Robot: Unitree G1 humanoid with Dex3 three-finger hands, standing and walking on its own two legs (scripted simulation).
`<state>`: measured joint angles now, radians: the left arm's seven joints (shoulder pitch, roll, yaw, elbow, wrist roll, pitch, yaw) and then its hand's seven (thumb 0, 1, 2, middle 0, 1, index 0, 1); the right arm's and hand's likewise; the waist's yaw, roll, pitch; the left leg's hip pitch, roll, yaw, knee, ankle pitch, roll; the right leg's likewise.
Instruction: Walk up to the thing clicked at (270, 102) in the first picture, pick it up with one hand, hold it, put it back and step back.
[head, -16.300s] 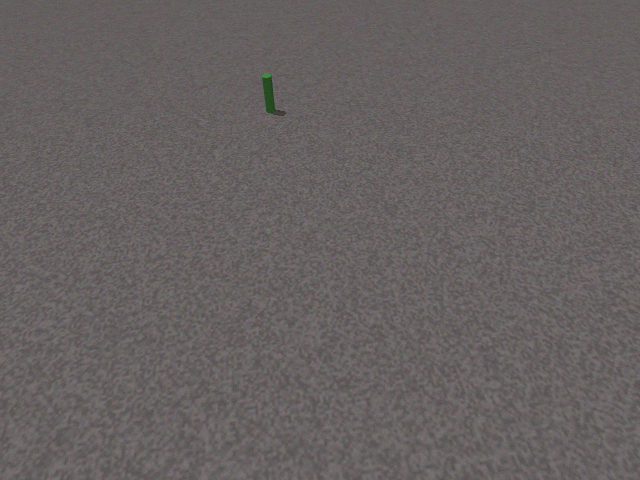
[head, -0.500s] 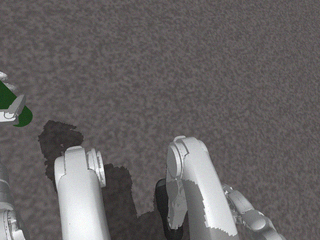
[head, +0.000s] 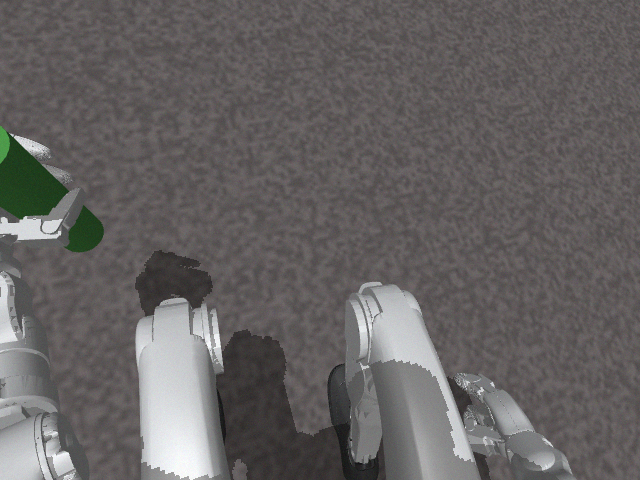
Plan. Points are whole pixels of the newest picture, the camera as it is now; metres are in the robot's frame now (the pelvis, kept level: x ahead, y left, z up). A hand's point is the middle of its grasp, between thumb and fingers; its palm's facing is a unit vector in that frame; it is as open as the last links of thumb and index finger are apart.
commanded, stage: settle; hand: left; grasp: from the side
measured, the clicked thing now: (40, 200) +0.43 +0.30 -0.05
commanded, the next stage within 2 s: lift in 0.68 s
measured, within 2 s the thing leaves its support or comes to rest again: neither
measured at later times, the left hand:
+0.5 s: hand (35, 183) +0.43 +0.29 -0.01, palm faces +0.26 -0.97 -0.05, open 7.8 cm
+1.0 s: hand (30, 166) +0.44 +0.28 +0.02, palm faces +0.25 -0.97 -0.04, open 7.8 cm
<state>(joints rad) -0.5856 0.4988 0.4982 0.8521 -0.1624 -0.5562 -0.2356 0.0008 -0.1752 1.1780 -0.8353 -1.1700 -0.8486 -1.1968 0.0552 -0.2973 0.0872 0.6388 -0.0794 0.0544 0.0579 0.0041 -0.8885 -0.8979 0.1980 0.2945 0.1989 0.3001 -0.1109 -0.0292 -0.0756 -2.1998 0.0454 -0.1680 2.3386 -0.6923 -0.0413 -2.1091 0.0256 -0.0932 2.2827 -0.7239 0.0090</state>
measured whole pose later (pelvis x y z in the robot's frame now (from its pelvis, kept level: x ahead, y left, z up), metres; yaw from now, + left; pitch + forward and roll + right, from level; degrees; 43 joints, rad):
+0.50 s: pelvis +0.00 +0.00 +0.02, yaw +2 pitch +32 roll -6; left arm -0.62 0.48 0.49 0.91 -0.13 -0.55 -0.21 0.00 -0.18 1.19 -0.83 -1.18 -0.85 -1.21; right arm 0.09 -0.28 0.07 0.65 -0.07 0.04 0.05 0.00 -0.89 -0.90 0.20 0.29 0.20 0.30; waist -0.11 -0.02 -0.10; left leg -2.15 0.04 -0.14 2.26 -0.67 -0.04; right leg -2.07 0.02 -0.07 2.23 -0.71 0.01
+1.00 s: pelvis +0.00 +0.00 +0.04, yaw +2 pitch +33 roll -5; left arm -0.62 0.44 0.48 0.87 -0.13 -0.54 -0.21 0.00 -0.19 1.19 -0.84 -1.17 -0.85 -1.20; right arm 0.11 -0.27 0.04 0.66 -0.06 0.03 0.05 0.00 -0.91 -0.90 0.20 0.29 0.20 0.30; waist -0.11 -0.01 -0.13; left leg -2.11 0.05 -0.12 2.21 -0.68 -0.03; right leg -2.03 0.01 -0.06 2.17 -0.72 0.01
